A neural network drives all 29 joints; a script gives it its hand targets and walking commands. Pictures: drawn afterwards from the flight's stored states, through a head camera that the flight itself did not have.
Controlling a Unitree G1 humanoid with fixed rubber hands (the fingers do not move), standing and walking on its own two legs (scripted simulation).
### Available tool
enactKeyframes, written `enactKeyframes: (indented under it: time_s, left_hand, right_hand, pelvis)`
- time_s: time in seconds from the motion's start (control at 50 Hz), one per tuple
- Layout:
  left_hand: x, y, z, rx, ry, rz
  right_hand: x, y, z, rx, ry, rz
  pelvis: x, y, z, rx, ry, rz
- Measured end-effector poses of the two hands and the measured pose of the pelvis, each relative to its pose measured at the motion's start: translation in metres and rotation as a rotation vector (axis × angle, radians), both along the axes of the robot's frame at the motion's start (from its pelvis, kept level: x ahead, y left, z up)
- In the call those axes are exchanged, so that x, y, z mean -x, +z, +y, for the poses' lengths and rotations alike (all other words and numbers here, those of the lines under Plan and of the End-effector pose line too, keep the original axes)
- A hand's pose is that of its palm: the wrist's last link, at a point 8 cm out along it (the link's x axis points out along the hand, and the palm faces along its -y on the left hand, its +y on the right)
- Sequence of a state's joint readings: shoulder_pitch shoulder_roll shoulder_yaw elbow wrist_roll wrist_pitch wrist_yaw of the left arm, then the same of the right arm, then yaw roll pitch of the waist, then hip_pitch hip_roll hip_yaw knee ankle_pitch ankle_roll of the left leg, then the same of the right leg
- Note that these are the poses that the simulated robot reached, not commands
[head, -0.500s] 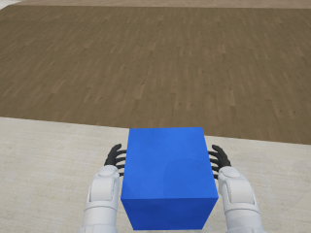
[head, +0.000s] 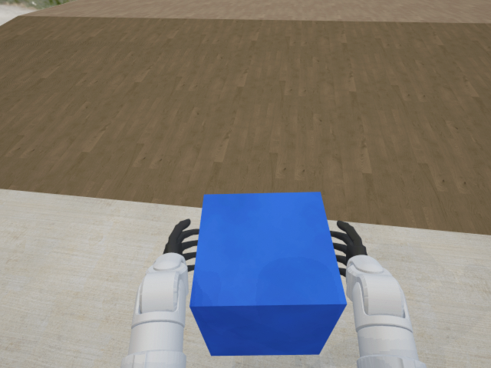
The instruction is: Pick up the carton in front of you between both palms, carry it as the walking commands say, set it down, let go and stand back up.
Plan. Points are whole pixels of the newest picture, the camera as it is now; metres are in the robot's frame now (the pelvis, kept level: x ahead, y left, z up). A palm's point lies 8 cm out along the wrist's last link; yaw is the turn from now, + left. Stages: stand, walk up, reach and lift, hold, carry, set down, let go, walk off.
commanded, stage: carry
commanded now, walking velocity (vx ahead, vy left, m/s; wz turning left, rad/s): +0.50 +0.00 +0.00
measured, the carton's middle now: (263, 277) +0.31 +0.00 -0.01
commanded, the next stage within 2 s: none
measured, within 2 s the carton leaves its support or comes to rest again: neither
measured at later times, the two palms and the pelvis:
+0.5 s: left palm (184, 198) +0.44 +0.16 +0.08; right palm (334, 203) +0.42 -0.14 +0.07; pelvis +0.20 +0.02 -0.01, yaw -3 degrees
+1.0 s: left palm (213, 125) +0.71 +0.13 +0.09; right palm (323, 123) +0.73 -0.17 +0.09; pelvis +0.50 -0.04 +0.01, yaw +2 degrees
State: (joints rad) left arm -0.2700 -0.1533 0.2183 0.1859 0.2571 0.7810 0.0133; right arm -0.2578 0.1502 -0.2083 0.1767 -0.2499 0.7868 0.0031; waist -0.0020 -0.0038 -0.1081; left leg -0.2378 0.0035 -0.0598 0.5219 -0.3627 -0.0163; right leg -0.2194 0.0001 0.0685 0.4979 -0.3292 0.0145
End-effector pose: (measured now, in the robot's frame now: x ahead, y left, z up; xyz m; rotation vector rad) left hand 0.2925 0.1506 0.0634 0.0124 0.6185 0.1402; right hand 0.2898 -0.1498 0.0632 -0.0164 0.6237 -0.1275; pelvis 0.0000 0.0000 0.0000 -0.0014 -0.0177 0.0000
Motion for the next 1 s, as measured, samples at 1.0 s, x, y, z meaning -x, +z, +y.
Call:
enactKeyframes:
  time_s: [1.0]
  left_hand:
    - [-0.42,0.029,-0.024,0.076,0.137,0.036]
  right_hand:
    - [-0.441,0.023,-0.024,-0.104,-0.002,0.039]
  pelvis:
    - [-0.501,0.01,-0.038,-0.028,0.032,0.087]
